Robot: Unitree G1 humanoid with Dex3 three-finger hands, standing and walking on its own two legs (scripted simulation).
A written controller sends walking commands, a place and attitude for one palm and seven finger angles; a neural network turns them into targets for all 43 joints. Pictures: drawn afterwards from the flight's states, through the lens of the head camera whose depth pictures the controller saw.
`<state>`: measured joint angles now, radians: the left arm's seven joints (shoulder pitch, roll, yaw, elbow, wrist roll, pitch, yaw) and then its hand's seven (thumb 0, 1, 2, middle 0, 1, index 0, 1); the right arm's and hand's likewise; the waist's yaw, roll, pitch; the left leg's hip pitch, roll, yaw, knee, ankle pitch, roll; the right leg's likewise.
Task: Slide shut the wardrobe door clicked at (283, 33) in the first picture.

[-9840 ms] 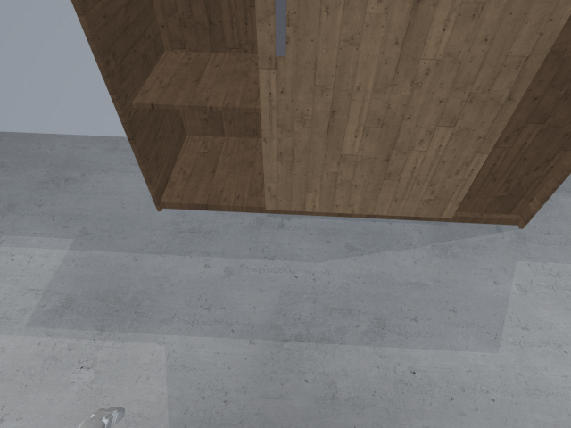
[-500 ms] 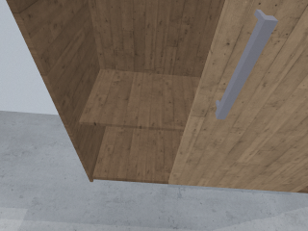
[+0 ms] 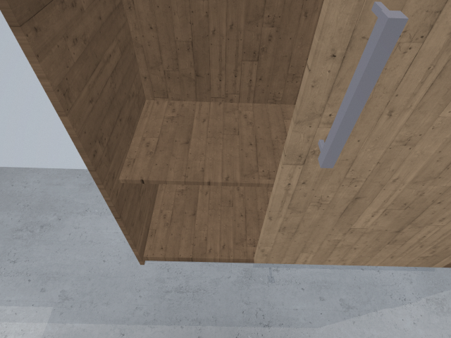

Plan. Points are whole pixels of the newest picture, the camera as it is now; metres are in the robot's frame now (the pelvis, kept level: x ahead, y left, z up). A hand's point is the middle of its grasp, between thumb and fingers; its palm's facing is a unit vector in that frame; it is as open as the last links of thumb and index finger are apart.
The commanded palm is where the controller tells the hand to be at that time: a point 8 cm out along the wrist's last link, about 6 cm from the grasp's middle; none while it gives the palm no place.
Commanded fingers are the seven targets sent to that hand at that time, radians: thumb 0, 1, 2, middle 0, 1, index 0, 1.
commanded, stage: come to a stop and stand still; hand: right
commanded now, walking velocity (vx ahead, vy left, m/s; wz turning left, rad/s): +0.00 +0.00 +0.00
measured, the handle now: (347, 98) +0.51 -0.18 +0.18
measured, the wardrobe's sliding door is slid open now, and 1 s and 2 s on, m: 0.50 0.50 0.50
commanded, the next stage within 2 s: look again from close up in 0.82 s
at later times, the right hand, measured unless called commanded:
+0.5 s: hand out of the picture +0.03 -0.25 -0.18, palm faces +0.01 +0.98 -0.20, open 7.3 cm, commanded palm none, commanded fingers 0.00 -0.90 -0.90 0.20 0.30 0.20 0.30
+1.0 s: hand out of the picture -0.04 -0.24 -0.18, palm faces +0.00 +0.98 -0.18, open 7.3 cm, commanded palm none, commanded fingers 0.00 -0.90 -0.90 0.20 0.30 0.20 0.30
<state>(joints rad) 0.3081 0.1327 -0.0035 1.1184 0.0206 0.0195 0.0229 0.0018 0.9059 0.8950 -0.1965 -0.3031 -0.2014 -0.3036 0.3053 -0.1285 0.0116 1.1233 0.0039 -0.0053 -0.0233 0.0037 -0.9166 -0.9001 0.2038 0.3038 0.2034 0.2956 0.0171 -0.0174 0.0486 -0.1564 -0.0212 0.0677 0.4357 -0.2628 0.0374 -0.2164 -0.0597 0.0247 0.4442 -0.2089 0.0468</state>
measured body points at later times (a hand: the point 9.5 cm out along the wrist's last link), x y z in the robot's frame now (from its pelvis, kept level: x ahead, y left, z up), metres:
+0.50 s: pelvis +0.00 -0.06 +0.00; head +0.00 -0.08 +0.44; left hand +0.06 +0.17 -0.15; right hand +0.03 -0.30 -0.17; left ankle -0.02 +0.09 -0.74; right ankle +0.02 -0.16 -0.74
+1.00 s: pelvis +0.00 -0.07 +0.00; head +0.01 -0.08 +0.45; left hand -0.02 +0.14 -0.16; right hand -0.03 -0.29 -0.17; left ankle -0.02 +0.09 -0.74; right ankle +0.02 -0.16 -0.74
